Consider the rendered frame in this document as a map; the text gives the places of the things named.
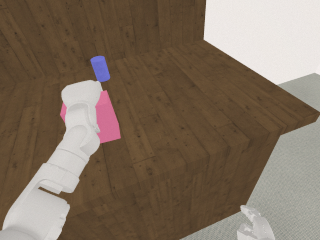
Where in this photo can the sponge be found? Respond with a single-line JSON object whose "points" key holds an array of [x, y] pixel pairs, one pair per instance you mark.
{"points": [[105, 118]]}

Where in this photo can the left robot hand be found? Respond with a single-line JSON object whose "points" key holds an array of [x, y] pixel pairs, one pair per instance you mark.
{"points": [[88, 90]]}

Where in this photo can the left robot upper arm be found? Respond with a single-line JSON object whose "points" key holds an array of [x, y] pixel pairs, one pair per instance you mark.
{"points": [[41, 216]]}

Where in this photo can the robot left forearm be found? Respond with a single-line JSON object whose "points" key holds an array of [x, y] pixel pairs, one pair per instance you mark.
{"points": [[62, 170]]}

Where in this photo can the table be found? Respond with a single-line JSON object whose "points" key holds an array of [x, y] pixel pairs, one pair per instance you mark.
{"points": [[197, 127]]}

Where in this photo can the right robot hand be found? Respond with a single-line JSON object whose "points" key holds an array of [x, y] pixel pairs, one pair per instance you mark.
{"points": [[261, 228]]}

